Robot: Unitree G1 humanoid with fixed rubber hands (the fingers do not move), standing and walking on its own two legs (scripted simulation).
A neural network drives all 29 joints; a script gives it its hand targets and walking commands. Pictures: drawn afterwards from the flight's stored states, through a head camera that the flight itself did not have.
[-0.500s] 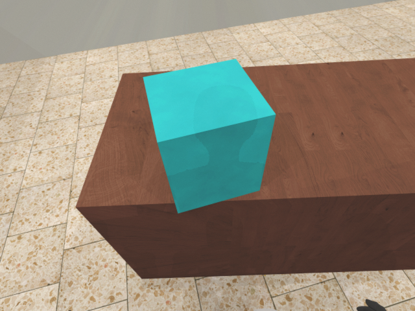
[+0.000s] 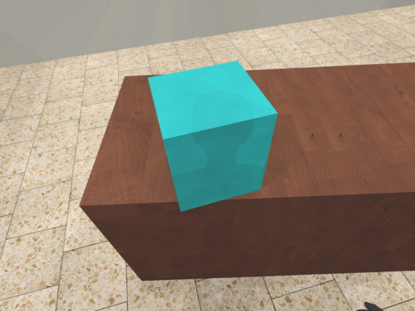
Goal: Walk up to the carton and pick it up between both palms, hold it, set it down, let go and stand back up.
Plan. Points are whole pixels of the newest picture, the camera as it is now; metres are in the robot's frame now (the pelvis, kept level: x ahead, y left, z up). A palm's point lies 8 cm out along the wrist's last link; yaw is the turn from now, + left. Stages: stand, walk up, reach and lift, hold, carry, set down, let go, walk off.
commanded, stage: walk up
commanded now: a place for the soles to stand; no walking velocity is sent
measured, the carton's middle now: (208, 137) +0.47 +0.02 +0.05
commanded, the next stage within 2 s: reach and lift in 1.36 s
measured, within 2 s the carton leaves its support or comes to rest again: neither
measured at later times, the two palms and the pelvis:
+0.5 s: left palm out of the picture +0.10 +0.34 -0.07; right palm out of the picture +0.10 -0.30 -0.10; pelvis +0.03 +0.01 +0.01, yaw +0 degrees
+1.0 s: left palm out of the picture +0.12 +0.34 -0.08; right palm out of the picture +0.13 -0.30 -0.10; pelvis +0.05 +0.01 +0.01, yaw -1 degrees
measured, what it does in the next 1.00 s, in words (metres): shifts its weight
